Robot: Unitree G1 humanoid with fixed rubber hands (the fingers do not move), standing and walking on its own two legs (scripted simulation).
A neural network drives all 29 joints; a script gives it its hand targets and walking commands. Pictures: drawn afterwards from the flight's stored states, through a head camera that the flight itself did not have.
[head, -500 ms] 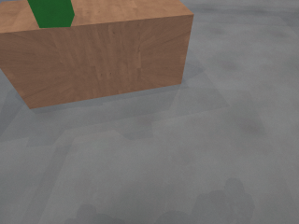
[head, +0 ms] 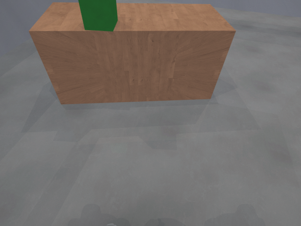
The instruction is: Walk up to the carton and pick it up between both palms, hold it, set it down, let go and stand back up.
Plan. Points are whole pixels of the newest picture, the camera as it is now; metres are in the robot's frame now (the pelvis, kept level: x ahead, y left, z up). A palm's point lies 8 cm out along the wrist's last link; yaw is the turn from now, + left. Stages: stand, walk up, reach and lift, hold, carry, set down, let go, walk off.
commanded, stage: walk up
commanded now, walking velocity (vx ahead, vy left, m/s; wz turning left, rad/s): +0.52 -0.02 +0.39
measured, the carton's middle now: (99, 6) +1.47 +0.34 +0.04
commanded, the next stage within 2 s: none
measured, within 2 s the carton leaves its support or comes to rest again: neither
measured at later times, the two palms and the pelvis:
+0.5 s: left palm (70, 167) +0.36 +0.29 -0.15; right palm out of the picture +0.11 -0.11 -0.12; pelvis +0.24 +0.07 -0.01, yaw +9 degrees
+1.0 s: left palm (68, 154) +0.39 +0.29 -0.11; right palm (167, 106) +0.67 -0.09 -0.14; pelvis +0.54 +0.11 +0.01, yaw +10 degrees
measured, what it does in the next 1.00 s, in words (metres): walks ahead: left foot, then right foot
